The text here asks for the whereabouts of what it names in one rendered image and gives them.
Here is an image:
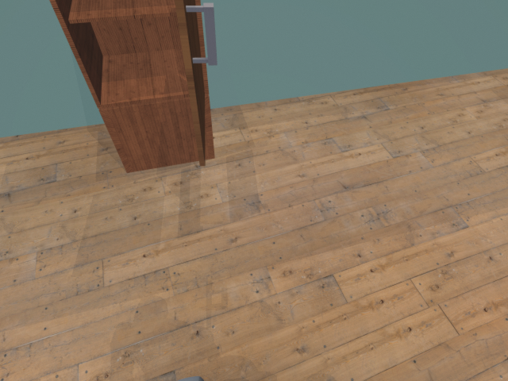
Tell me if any handle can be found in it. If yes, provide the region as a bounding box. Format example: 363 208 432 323
186 3 217 66

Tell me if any cupboard door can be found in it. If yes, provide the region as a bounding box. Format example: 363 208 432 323
175 0 205 166

